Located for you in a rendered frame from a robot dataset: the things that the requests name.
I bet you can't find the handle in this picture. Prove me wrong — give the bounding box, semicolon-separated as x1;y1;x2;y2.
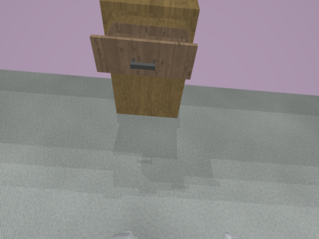
130;58;156;70

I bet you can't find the drawer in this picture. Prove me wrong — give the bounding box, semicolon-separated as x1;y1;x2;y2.
90;22;198;80

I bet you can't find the cabinet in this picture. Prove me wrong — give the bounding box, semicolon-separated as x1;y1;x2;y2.
99;0;200;118

